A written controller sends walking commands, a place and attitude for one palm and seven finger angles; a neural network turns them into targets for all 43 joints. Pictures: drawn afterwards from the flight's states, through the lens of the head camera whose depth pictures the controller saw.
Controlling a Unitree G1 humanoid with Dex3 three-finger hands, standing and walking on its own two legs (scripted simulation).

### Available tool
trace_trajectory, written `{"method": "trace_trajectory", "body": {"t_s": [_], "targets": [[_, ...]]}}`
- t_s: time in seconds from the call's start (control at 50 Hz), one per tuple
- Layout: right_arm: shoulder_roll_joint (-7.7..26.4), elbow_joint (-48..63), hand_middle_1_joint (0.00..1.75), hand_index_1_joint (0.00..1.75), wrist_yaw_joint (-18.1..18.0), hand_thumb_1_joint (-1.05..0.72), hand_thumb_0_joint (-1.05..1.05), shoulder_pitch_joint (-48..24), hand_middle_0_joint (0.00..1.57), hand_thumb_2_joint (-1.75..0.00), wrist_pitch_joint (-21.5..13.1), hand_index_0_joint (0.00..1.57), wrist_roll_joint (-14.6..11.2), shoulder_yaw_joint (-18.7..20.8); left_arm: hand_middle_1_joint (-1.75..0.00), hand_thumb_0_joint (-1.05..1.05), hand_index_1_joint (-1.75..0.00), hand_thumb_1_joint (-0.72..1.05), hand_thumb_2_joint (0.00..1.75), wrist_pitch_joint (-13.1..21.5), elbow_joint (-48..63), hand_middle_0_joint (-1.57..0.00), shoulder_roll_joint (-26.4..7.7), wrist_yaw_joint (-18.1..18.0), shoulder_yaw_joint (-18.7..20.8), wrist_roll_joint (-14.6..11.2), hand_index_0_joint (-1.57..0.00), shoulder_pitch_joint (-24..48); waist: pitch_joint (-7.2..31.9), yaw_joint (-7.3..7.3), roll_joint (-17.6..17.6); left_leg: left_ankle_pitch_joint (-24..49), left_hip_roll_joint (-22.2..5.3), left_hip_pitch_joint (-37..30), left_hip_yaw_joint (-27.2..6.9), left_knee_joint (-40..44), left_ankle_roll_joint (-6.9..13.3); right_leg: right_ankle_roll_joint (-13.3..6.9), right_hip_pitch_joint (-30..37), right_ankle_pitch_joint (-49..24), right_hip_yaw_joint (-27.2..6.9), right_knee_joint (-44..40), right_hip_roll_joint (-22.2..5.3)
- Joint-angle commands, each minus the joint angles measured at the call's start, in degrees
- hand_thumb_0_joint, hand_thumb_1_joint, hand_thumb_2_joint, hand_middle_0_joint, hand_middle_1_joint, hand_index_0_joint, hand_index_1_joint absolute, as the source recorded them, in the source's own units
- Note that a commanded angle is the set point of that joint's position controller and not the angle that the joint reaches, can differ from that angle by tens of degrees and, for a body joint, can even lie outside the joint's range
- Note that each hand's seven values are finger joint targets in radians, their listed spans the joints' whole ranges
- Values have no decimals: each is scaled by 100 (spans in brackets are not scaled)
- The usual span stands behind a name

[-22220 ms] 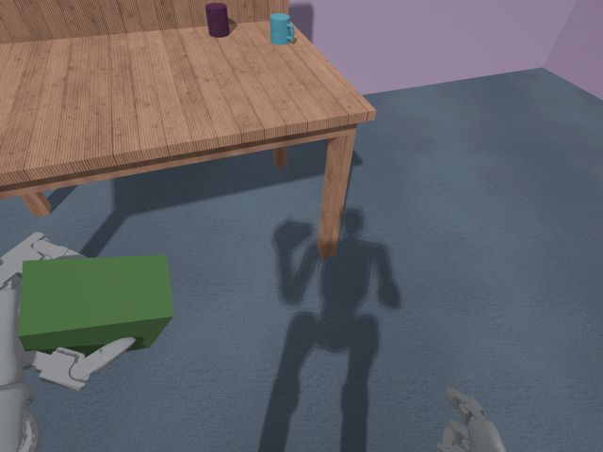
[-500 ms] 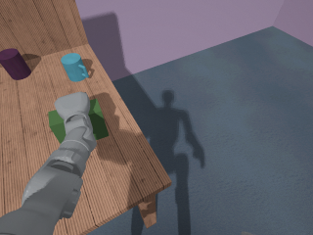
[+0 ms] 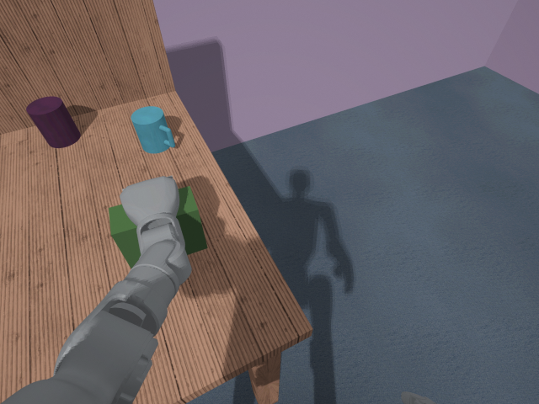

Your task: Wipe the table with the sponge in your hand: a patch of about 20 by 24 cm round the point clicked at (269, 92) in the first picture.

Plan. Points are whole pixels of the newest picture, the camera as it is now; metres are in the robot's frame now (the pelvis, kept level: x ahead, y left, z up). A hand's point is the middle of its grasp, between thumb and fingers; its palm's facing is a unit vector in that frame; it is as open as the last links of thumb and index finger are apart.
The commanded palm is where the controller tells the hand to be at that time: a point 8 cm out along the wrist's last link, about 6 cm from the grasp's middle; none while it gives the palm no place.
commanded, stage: wipe back along the third lane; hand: left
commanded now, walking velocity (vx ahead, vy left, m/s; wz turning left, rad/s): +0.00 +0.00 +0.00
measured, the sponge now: (163, 235) +0.40 +0.22 -0.01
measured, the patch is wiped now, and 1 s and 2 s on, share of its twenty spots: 1.00 1.00 1.00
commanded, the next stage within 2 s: none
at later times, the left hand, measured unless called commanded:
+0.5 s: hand (168, 246) +0.35 +0.19 +0.03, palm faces -0.01 -0.04 -1.00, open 9.9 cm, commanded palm +0.30 +0.17 +0.06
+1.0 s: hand (176, 266) +0.32 +0.17 +0.03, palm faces +0.00 -0.04 -1.00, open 9.9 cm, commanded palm +0.26 +0.14 +0.06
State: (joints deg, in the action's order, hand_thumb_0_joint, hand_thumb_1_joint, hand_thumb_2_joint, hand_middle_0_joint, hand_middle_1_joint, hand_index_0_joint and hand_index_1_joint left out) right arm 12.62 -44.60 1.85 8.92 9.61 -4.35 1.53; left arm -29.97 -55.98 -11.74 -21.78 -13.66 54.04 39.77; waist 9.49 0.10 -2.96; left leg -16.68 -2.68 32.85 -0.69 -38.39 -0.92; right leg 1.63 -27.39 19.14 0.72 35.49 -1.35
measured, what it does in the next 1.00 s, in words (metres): stands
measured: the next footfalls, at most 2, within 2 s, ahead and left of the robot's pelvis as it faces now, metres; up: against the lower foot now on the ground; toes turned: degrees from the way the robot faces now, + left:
none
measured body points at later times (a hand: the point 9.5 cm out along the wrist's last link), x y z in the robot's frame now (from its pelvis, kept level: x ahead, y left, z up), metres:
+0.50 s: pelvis +0.02 -0.02 +0.00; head +0.01 -0.04 +0.45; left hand +0.35 +0.19 +0.08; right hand +0.25 -0.23 -0.09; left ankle +0.02 +0.13 -0.72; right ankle -0.02 -0.15 -0.72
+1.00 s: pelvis +0.01 -0.02 +0.00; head -0.01 -0.06 +0.45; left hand +0.31 +0.17 +0.08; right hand +0.22 -0.24 -0.10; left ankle +0.02 +0.13 -0.72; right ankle -0.02 -0.15 -0.72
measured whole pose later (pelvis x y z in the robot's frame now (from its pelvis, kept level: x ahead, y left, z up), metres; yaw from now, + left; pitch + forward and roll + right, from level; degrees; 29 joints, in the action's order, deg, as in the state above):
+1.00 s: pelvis +0.01 -0.02 +0.00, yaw +1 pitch +4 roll +0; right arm 14.3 -40.2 3.8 2.4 11.7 -5.7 0.9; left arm -35.3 -25.0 -9.7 -16.4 -23.1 56.8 14.7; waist 7.8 4.0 -4.5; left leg -17.0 -2.7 22.9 -1.7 -36.1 -2.5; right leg 0.1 -18.4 21.5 1.9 36.2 -1.3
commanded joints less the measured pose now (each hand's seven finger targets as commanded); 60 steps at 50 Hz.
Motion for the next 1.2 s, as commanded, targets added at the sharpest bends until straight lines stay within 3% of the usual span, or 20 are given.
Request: {"method": "trace_trajectory", "body": {"t_s": [0.0, 0.06, 0.1, 0.14, 0.16, 0.22, 0.26, 0.3, 0.36, 0.42, 0.48, 0.5, 0.56, 0.72, 0.8, 0.86, 0.88, 0.96, 1.04, 1.18], "targets": [[795, 831, 30, 30, 13, -90, 0, -685, 20, -90, -168, 20, 23, 223, -160, 0, -160, 10, 130, -22, 500, -120, 54, 316, -100, -49, -120, 439, 1180, 48, 614, 1462, 179, -1399, 111, 427, 195, -477, 394, -1791, 478, -398, 338], [771, 957, 30, 30, 44, -90, 0, -898, 20, -90, -128, 20, -1, 205, -160, 0, -160, 10, 130, -84, 877, -120, 360, 375, -375, -83, -120, 275, 1079, 29, 695, 1554, 205, -1441, 107, 455, 197, -482, 502, -1962, 499, -400, 330], [776, 975, 30, 30, 46, -90, 0, -974, 20, -90, -85, 20, -1, 183, -160, 0, -160, 10, 130, -162, 975, -120, 214, 388, -291, -34, -120, 61, 954, 113, 636, 1535, 228, -1448, 119, 456, 185, -497, 532, -1963, 499, -409, 320], [773, 1015, 30, 30, 69, -90, 0, -1064, 20, -90, -49, 20, 1, 185, -160, 0, -160, 10, 130, -223, 1234, -120, 332, 442, -438, -9, -120, -137, 1042, 128, 708, 1741, 243, -1547, 138, 418, 192, -512, 683, -2268, 497, -388, 307], [766, 1076, 30, 30, 89, -90, 0, -1160, 20, -90, -30, 20, -15, 187, -160, 0, -160, 10, 130, -251, 1422, -120, 383, 482, -514, -20, -120, -155, 1115, 134, 555, 1814, 263, -1592, 153, 415, 190, -525, 759, -2348, 488, -368, 297], [788, 1119, 30, 30, 96, -90, 0, -1287, 20, -90, 38, 20, -13, 159, -160, 0, -160, 10, 130, -346, 1698, -120, 274, 564, -479, -6, -120, -477, 1005, 198, 675, 1864, 286, -1602, 172, 407, 192, -524, 894, -2537, 473, -385, 276], [759, 1200, 30, 30, 123, -90, 0, -1392, 20, -90, 60, 20, -37, 159, -160, 0, -160, 10, 130, -367, 1941, -120, 508, 648, -728, -29, -120, -568, 967, 158, 685, 1920, 292, -1631, 170, 408, 204, -529, 947, -2604, 497, -368, 269], [784, 1231, 30, 30, 125, -90, 0, -1448, 20, -90, 78, 20, -34, 134, -160, 0, -160, 10, 130, -389, 2098, -120, 347, 683, -587, -42, -120, -867, 885, 251, 745, 1882, 307, -1605, 181, 417, 207, -526, 1009, -2629, 481, -382, 263], [782, 1272, 30, 30, 122, -90, 0, -1543, 20, -90, 80, 20, -54, 135, -160, 0, -160, 10, 130, -391, 2401, -120, 391, 754, -711, -17, -120, -880, 894, 203, 766, 1902, 314, -1641, 198, 408, 205, -524, 1090, -2739, 455, -364, 250], [797, 1297, 30, 30, 109, -90, 0, -1617, 20, -90, 69, 20, -50, 105, -160, 0, -160, 10, 130, -397, 2598, -120, 212, 774, -555, -34, -120, -1183, 802, 281, 813, 1833, 344, -1599, 238, 411, 206, -506, 1172, -2825, 407, -394, 231], [764, 1381, 30, 30, 139, -90, 0, -1690, 20, -90, 57, 20, -74, 114, -160, 0, -160, 10, 130, -383, 2893, -120, 388, 816, -758, -28, -120, -1403, 692, 274, 816, 1790, 336, -1624, 224, 431, 211, -500, 1136, -2697, 422, -415, 238], [789, 1341, 30, 30, 132, -90, 0, -1682, 20, -90, 55, 20, -72, 107, -160, 0, -160, 10, 130, -392, 2845, -120, 221, 809, -626, 0, -120, -1405, 671, 289, 840, 1686, 337, -1593, 219, 447, 204, -506, 1113, -2574, 418, -415, 246], [762, 1408, 30, 30, 159, -90, 0, -1720, 20, -90, 25, 20, -86, 120, -160, 0, -160, 10, 130, -402, 3090, -120, 337, 830, -713, -42, -120, -1656, 818, 307, 859, 1797, 349, -1620, 224, 443, 211, -505, 1259, -2719, 429, -371, 245], [781, 1412, 30, 30, 149, -90, 0, -1848, 20, -90, -28, 20, -106, 98, -160, 0, -160, 10, 130, -468, 3302, -120, 149, 805, -571, -73, -120, -2032, 506, 385, 898, 1382, 362, -1514, 251, 521, 205, -478, 1150, -2229, 361, -470, 258], [762, 1410, 30, 30, 161, -90, 0, -1897, 20, -90, -67, 20, -128, 98, -160, 0, -160, 10, 130, -471, 3324, -120, 221, 802, -678, -65, -120, -2045, 405, 386, 786, 1187, 339, -1550, 227, 573, 202, -491, 985, -1774, 371, -507, 284], [726, 1447, 30, 30, 183, -90, 0, -1915, 20, -90, -109, 20, -154, 114, -160, 0, -160, 10, 130, -456, 3425, -120, 530, 826, -1000, -68, -120, -1837, 487, 315, 852, 1151, 317, -1604, 192, 597, 204, -500, 943, -1609, 410, -475, 310], [738, 1433, 30, 30, 186, -90, 0, -1921, 20, -90, -114, 20, -147, 119, -160, 0, -160, 10, 130, -452, 3373, -120, 458, 807, -934, -61, -120, -1917, 401, 360, 822, 1078, 320, -1591, 190, 598, 203, -501, 872, -1466, 402, -501, 312], [713, 1472, 30, 30, 257, -90, 0, -1966, 20, -90, -114, 20, -151, 141, -160, 0, -160, 10, 130, -429, 3502, -120, 690, 828, -1146, -75, -120, -2133, 609, 358, 888, 1237, 312, -1656, 189, 557, 208, -520, 1017, -1716, 406, -430, 303], [707, 1513, 30, 30, 314, -90, 0, -2072, 20, -90, -89, 20, -143, 123, -160, 0, -160, 10, 130, -433, 3698, -120, 642, 811, -1126, -108, -120, -2569, 424, 443, 956, 1189, 316, -1602, 207, 524, 211, -510, 1032, -1753, 384, -443, 294], [685, 1492, 30, 30, 358, -90, 0, -2220, 20, -90, -91, 20, -165, 103, -160, 0, -160, 10, 130, -488, 3924, -120, 656, 793, -1173, -109, -120, -2643, 246, 449, 1010, 1106, 299, -1648, 206, 563, 199, -498, 982, -1590, 359, -472, 303]]}}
